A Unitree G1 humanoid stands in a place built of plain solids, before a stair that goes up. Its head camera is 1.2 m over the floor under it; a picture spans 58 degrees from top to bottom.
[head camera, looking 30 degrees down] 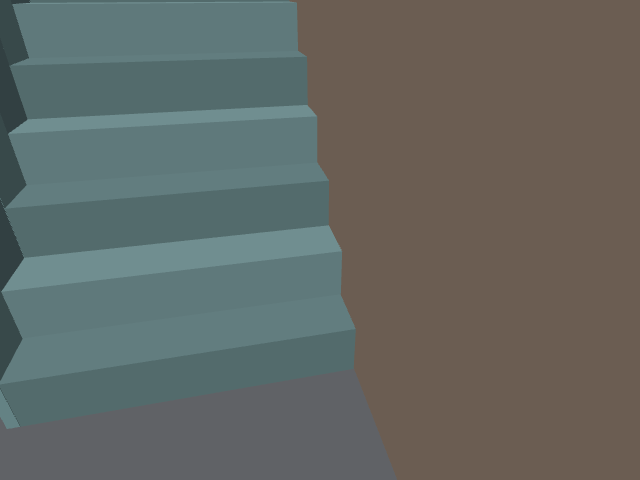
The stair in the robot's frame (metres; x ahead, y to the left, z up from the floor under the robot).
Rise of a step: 0.19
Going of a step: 0.20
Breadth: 1.10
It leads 13 degrees to the left of straight ahead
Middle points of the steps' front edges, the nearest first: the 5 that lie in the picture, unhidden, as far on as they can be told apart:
1.01 0.41 0.19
1.21 0.46 0.39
1.41 0.50 0.58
1.60 0.55 0.77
1.80 0.59 0.96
